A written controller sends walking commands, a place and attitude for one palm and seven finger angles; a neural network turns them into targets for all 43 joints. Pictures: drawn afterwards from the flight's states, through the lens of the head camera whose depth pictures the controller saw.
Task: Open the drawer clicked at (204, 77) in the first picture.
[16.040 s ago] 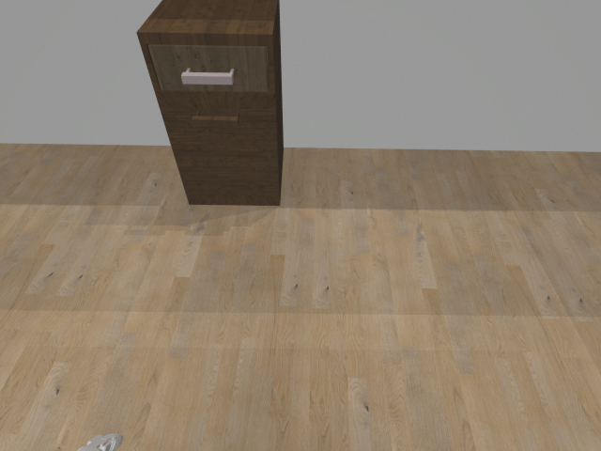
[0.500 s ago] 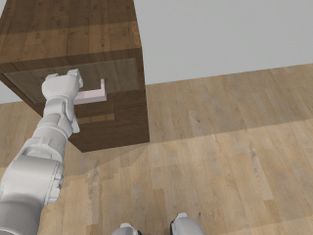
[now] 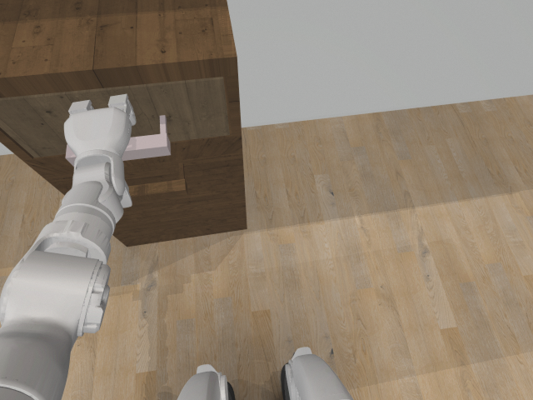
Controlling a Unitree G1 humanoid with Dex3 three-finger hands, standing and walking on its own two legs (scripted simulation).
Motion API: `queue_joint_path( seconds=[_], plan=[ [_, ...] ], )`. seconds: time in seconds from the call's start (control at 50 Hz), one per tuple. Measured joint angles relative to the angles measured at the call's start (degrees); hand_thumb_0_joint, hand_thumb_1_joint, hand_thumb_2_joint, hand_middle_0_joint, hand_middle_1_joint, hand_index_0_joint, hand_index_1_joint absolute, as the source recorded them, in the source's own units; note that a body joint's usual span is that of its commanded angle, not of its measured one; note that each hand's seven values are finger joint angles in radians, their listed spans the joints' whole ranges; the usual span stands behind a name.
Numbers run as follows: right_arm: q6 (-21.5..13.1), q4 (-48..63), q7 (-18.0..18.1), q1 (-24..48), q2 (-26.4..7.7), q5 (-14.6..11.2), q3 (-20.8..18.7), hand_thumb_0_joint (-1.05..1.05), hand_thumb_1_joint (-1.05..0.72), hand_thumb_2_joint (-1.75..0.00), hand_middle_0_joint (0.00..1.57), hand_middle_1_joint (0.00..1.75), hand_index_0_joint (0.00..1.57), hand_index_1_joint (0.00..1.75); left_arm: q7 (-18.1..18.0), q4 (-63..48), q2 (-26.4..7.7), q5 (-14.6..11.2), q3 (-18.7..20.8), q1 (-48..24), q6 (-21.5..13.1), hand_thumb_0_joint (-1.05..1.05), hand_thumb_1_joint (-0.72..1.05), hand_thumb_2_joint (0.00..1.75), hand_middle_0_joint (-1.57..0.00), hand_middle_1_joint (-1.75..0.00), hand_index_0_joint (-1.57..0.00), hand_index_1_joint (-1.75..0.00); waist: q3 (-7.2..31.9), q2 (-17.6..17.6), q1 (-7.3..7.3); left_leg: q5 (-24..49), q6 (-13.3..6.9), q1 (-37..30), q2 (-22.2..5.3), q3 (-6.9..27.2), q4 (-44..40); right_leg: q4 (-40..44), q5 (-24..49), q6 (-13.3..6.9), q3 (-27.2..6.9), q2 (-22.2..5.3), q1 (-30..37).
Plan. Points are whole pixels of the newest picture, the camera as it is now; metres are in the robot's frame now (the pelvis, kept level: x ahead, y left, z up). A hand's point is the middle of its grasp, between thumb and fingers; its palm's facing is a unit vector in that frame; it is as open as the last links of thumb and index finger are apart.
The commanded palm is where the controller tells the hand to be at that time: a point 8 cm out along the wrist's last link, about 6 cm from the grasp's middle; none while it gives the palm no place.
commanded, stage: lower the fingers behind the handle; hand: left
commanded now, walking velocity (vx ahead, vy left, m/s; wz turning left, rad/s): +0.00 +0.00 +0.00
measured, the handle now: (120, 138) +0.57 +0.20 -0.04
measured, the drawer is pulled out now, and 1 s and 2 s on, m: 0.00 0.00 0.00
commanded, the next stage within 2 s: close the thumb around the handle in 1.12 s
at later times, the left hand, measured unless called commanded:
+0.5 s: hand (121, 170) +0.51 +0.20 -0.05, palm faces -0.05 +0.00 -1.00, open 13.9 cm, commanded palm +0.49 +0.18 +0.00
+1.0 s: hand (130, 169) +0.52 +0.19 -0.06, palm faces -0.03 +0.01 -1.00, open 13.9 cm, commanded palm +0.50 +0.18 -0.02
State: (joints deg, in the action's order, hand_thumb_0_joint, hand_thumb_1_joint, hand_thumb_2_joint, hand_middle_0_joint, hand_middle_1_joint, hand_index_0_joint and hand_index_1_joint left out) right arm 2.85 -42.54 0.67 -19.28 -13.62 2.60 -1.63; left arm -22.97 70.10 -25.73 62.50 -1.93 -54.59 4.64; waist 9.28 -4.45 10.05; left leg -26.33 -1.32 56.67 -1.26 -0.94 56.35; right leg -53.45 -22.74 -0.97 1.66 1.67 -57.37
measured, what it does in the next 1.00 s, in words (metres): stands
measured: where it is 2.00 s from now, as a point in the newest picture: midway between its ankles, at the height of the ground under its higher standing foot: outside the picture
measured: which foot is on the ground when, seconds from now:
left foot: down 0.00-1.00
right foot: down 0.00-1.00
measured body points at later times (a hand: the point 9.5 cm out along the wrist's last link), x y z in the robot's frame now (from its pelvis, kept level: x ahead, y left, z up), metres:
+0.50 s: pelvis +0.00 +0.01 -0.02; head +0.16 +0.01 +0.40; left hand +0.50 +0.19 +0.01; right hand +0.00 -0.26 -0.15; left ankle -0.01 +0.11 -0.67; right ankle +0.01 -0.11 -0.67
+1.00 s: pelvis -0.02 +0.00 -0.04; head +0.16 +0.00 +0.37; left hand +0.51 +0.18 -0.01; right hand -0.03 -0.26 -0.17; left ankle -0.01 +0.11 -0.67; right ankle +0.01 -0.11 -0.67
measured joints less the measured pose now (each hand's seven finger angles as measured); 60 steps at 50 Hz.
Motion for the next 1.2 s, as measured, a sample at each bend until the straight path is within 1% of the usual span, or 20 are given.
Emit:
queue_joint_path(
  seconds=[0.08,0.14,0.18,0.26,0.32,0.38,0.42,0.46,0.52,0.56,0.66,0.7,0.78,0.82,0.88,0.94,1.0,1.06,1.12,1.2],
  plan=[
    [-0.4,0.1,0.2,-1.7,0.1,0.2,-0.2,0.0,-0.9,-0.9,0.21,0.3,0.2,0.3,2.4,-1.2,-0.4,-0.1,-0.5,1.2,-3.3,0.0,-0.49,0.3,-0.32,-1.2,-0.32,-1.2,0.8,-0.1,-0.46,-0.7,0.0,-0.1,-0.1,-0.1,0.4,-0.4,-0.6,0.0,-0.1,0.1,0.0],
    [-0.4,0.0,0.1,-2.4,-0.1,0.4,-0.5,0.0,-0.9,-0.9,0.21,0.3,0.2,0.3,2.6,-2.4,0.1,0.4,-0.3,3.1,-6.3,0.0,-0.49,0.3,-0.32,-1.2,-0.32,-1.2,1.4,0.0,-0.94,-1.4,-0.1,0.6,-0.1,-0.2,1.5,-1.4,-1.3,0.1,-0.2,0.1,-0.7],
    [-0.4,0.0,0.0,-2.4,-0.3,0.6,-0.8,0.0,-0.9,-0.9,0.21,0.3,0.2,0.3,1.8,-3.2,0.5,1.0,0.2,4.4,-7.9,0.0,-0.49,0.3,-0.32,-1.2,-0.32,-1.2,1.7,0.1,-1.07,-2.0,-0.2,1.6,-0.1,-0.2,2.6,-2.5,-1.8,0.1,-0.2,0.1,-1.7],
    [-0.7,-0.2,-0.5,-1.8,-0.6,1.3,-1.5,0.0,-0.9,-0.9,0.21,0.3,0.2,0.3,-2.3,-5.3,0.8,2.9,1.8,5.7,-9.3,0.0,-0.49,0.3,-0.32,-1.2,-0.3,-1.19,2.0,0.3,-1.23,-3.0,-0.2,4.5,0.0,0.0,5.2,-5.0,-2.8,0.2,0.0,-0.1,-4.5],
    [-0.8,-0.7,-1.1,-0.7,-0.7,1.8,-2.1,0.0,-0.9,-0.9,0.21,0.3,0.2,0.3,-5.6,-5.7,1.1,3.9,2.0,5.2,-7.9,0.0,-0.49,0.3,-0.32,-1.2,-0.3,-1.19,2.0,0.3,-1.35,-3.5,-0.2,6.6,0.1,0.3,7.0,-6.6,-3.3,0.2,0.3,-0.2,-6.4],
    [-0.6,-1.0,-1.7,0.6,-0.6,1.9,-2.3,0.0,-0.9,-0.9,0.21,0.3,0.2,0.3,-7.5,-4.9,1.5,3.7,1.7,4.0,-4.8,0.0,-0.49,0.3,-0.32,-1.2,-0.31,-1.2,1.5,0.3,-1.44,-3.6,-0.2,7.7,0.2,0.5,7.9,-7.4,-3.5,0.3,0.6,-0.3,-7.3],
    [-0.4,-1.0,-2.0,1.2,-0.4,1.7,-2.3,0.0,-0.91,-0.9,0.21,0.3,0.2,0.3,-7.5,-4.4,1.9,3.2,1.2,3.3,-2.6,0.0,-0.49,0.3,-0.32,-1.2,-0.31,-1.2,1.3,0.2,-1.47,-3.5,-0.2,7.8,0.2,0.7,8.0,-7.3,-3.4,0.3,0.7,-0.3,-7.3],
    [-0.2,-0.9,-2.1,1.6,-0.2,1.5,-2.2,0.0,-0.91,-0.9,0.21,0.3,0.2,0.3,-6.7,-4.1,2.5,2.5,0.3,2.9,-0.8,0.0,-0.49,0.3,-0.32,-1.2,-0.31,-1.2,1.0,0.0,-1.51,-3.2,-0.2,7.5,0.2,0.8,7.7,-6.9,-3.1,0.3,0.9,-0.3,-6.9],
    [-0.1,-0.7,-1.8,1.9,0.2,1.2,-1.7,0.0,-0.91,-0.9,0.21,0.3,0.2,0.3,-4.7,-2.9,2.9,1.3,-0.7,2.3,0.8,0.0,-0.49,0.3,-0.31,-1.19,-0.31,-1.2,1.0,0.1,-1.25,-2.9,-0.2,6.4,0.2,0.8,6.8,-6.0,-2.7,0.3,0.8,-0.3,-5.8],
    [-0.3,-0.6,-1.5,1.8,0.3,1.0,-1.1,0.0,-0.91,-0.9,0.21,0.3,0.2,0.3,-3.4,-1.6,2.5,1.0,-1.1,1.7,0.6,0.0,-0.49,0.3,-0.3,-1.19,-0.32,-1.2,1.2,0.2,-0.85,-2.8,-0.2,6.0,0.2,0.9,6.5,-5.8,-2.6,0.3,0.8,-0.3,-5.4],
    [-1.1,-0.1,-0.8,0.8,0.2,1.1,-0.4,0.0,-0.9,-0.9,0.21,0.3,0.2,0.3,-1.4,-0.3,1.3,1.6,-1.4,1.1,-2.8,0.0,-0.49,0.3,-0.3,-1.19,-0.32,-1.2,1.9,0.3,-0.01,-3.3,-0.2,6.9,0.1,0.9,7.7,-7.1,-3.1,0.1,0.9,-0.2,-6.4],
    [-1.4,0.2,-0.7,0.4,0.0,1.2,-0.5,0.0,-0.9,-0.9,0.21,0.3,0.2,0.3,-1.5,-0.3,1.0,2.1,-1.2,1.1,-4.2,0.0,-0.49,0.3,-0.31,-1.19,-0.32,-1.2,2.1,0.3,0.2,-3.6,-0.2,8.1,0.1,0.9,8.8,-8.2,-3.5,0.1,0.9,-0.2,-7.6],
    [-1.8,0.2,-0.8,0.0,-0.5,1.6,-0.7,0.0,-0.9,-0.9,0.21,0.3,0.2,0.3,-3.7,-2.2,0.2,3.3,0.6,1.2,-5.9,0.0,-0.49,0.3,-0.3,-1.2,-0.31,-1.2,2.3,0.2,0.12,-4.4,-0.2,11.3,0.0,0.8,11.5,-10.9,-4.2,0.0,0.8,-0.2,-10.9],
    [-1.7,0.1,-1.1,0.0,-0.7,1.7,-0.9,0.0,-0.9,-0.9,0.21,0.3,0.2,0.3,-5.0,-2.8,-0.2,3.6,1.0,1.1,-5.8,0.0,-0.49,0.3,-0.3,-1.2,-0.31,-1.2,2.2,0.0,0.02,-4.7,-0.2,12.6,0.0,0.7,12.6,-12.1,-4.5,0.0,0.8,-0.2,-12.3],
    [-1.5,-0.2,-1.5,0.4,-0.7,1.6,-1.1,0.0,-0.9,-0.9,0.21,0.3,0.2,0.3,-6.6,-3.3,0.0,3.5,1.1,0.5,-4.5,0.0,-0.49,0.3,-0.31,-1.2,-0.31,-1.2,1.6,-0.2,-0.22,-4.7,-0.2,13.7,0.0,0.7,13.5,-13.0,-4.5,0.0,0.8,-0.2,-13.4],
    [-1.1,-0.4,-1.6,1.0,-0.6,1.3,-0.7,0.0,-0.91,-0.9,0.21,0.3,0.2,0.3,-6.7,-2.6,0.1,3.1,1.1,-0.6,-2.3,0.0,-0.49,0.3,-0.31,-1.2,-0.31,-1.2,1.1,-0.3,-0.03,-4.5,-0.2,13.9,0.0,0.6,13.4,-13.0,-4.3,0.0,0.7,-0.2,-13.7],
    [-1.0,-0.3,-1.5,1.4,-0.4,0.9,-0.2,0.0,-0.91,-0.9,0.21,0.3,0.2,0.3,-5.5,-1.1,-0.1,2.3,0.8,-1.7,-0.3,0.0,-0.49,0.3,-0.31,-1.2,-0.31,-1.2,0.7,-0.3,0.47,-4.0,-0.2,13.5,0.0,0.6,12.7,-12.3,-3.8,0.0,0.7,-0.2,-13.3],
    [-1.1,0.2,-1.1,1.4,-0.3,0.5,0.4,0.0,-0.91,-0.9,0.21,0.3,0.2,0.3,-3.4,0.1,-0.8,1.5,0.7,-2.4,0.5,0.0,-0.49,0.3,-0.31,-1.2,-0.31,-1.2,0.6,-0.4,1.03,-3.6,-0.1,12.8,-0.1,0.6,11.9,-11.5,-3.4,0.0,0.7,-0.1,-12.6],
    [-1.6,0.6,-0.7,0.9,-0.4,0.4,0.8,0.0,-0.9,-0.9,0.21,0.3,0.2,0.3,-1.1,0.5,-1.7,0.9,1.0,-2.6,-0.5,0.0,-0.49,0.3,-0.31,-1.2,-0.31,-1.2,0.6,-0.3,1.38,-3.4,-0.1,12.3,-0.2,0.6,11.4,-11.0,-3.2,-0.1,0.6,0.0,-12.1],
    [-2.0,1.0,-0.1,0.0,-0.7,0.3,0.8,0.0,-0.9,-0.9,0.21,0.3,0.2,0.3,0.7,-0.3,-3.0,1.1,1.1,-1.9,-3.3,0.0,-0.49,0.3,-0.31,-1.2,-0.32,-1.2,1.0,-0.1,1.41,-3.6,0.0,12.4,-0.3,0.7,11.6,-11.1,-3.3,-0.2,0.7,0.2,-12.2]
  ],
)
